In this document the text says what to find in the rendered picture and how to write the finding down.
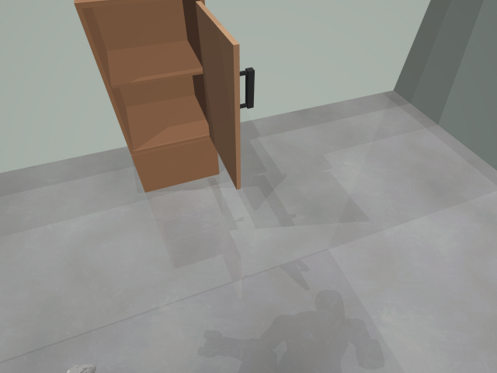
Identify cupboard door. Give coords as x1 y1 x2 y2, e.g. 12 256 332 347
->
196 1 241 190

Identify handle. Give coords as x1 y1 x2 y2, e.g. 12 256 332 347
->
240 68 255 109

